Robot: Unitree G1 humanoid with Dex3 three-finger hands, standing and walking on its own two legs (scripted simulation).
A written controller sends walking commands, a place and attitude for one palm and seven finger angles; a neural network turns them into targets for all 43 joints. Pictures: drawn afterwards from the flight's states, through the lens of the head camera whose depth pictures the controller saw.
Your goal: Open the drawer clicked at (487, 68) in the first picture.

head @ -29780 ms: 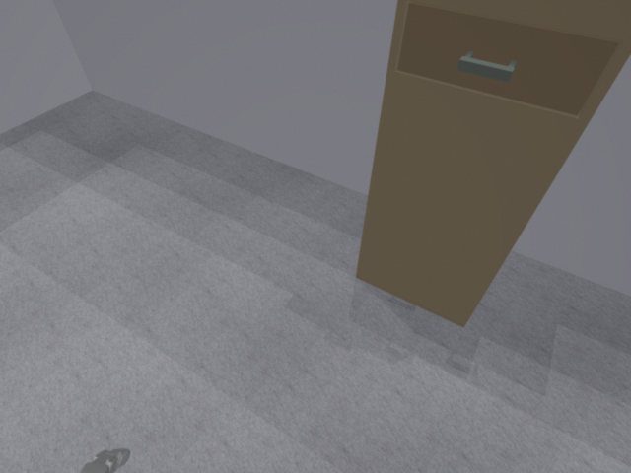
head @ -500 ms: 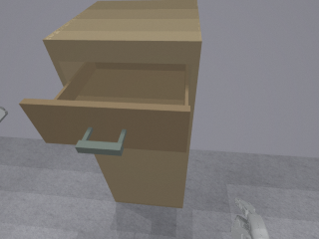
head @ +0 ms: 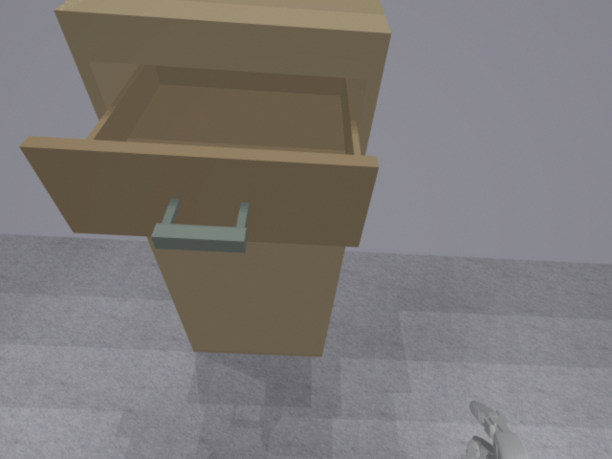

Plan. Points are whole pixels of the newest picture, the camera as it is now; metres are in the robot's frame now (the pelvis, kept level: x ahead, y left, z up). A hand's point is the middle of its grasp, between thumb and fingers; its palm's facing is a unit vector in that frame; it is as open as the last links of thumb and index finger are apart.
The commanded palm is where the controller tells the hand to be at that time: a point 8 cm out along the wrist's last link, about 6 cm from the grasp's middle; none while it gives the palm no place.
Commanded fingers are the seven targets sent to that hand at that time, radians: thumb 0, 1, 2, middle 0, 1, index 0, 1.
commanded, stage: step back with the hand held close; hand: left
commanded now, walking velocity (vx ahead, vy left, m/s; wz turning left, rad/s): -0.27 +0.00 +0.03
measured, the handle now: (205, 223) +0.34 +0.15 +0.15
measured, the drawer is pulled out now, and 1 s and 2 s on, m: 0.20 0.20 0.20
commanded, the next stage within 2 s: stop stepping back and stand still in 0.42 s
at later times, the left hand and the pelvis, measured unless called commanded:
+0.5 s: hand out of the picture +0.04 +0.27 +0.36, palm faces +0.68 -0.69 -0.25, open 7.4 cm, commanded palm -0.01 +0.32 +0.33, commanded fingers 0.00 0.90 0.90 -0.20 -0.30 -0.20 -0.30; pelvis -0.13 +0.03 +0.00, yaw +2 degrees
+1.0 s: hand out of the picture -0.07 +0.29 +0.37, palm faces +0.76 -0.63 -0.17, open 7.4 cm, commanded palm -0.11 +0.32 +0.33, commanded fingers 0.00 0.90 0.90 -0.20 -0.30 -0.20 -0.30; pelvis -0.22 +0.03 -0.01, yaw +5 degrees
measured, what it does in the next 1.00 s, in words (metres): walks backwards: left foot, then right foot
